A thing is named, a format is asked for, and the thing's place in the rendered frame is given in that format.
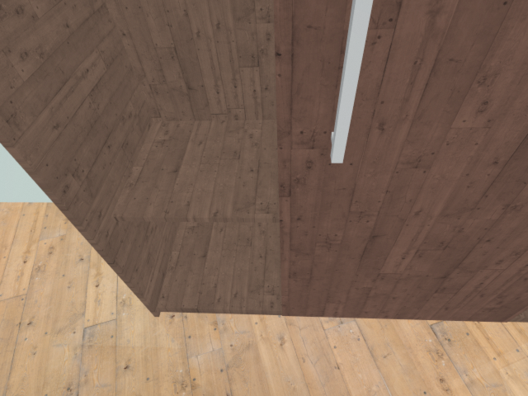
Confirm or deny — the handle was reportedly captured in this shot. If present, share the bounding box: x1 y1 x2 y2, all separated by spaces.
330 0 373 163

